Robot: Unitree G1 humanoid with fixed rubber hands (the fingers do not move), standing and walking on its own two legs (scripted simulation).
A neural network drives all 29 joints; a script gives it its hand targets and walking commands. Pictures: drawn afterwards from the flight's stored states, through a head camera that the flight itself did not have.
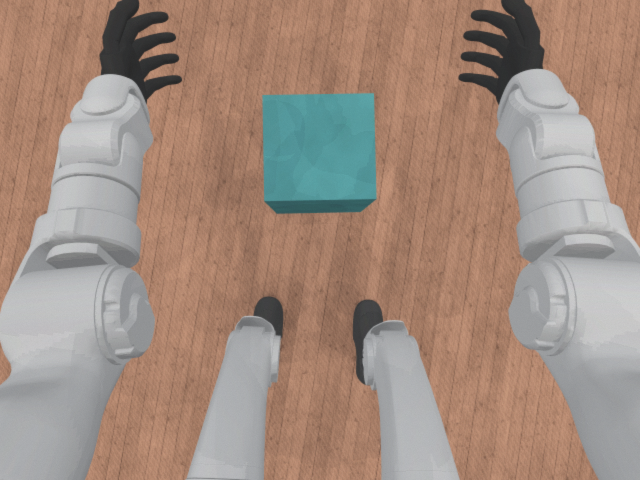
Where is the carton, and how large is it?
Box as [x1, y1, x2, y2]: [262, 93, 376, 213]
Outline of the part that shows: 373,93 262,95 264,200 277,213 360,211 376,198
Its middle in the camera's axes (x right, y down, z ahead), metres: +0.00 -0.17 +0.85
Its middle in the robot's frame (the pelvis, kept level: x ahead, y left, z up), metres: +0.55 +0.02 -0.53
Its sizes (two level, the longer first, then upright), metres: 0.210 0.200 0.250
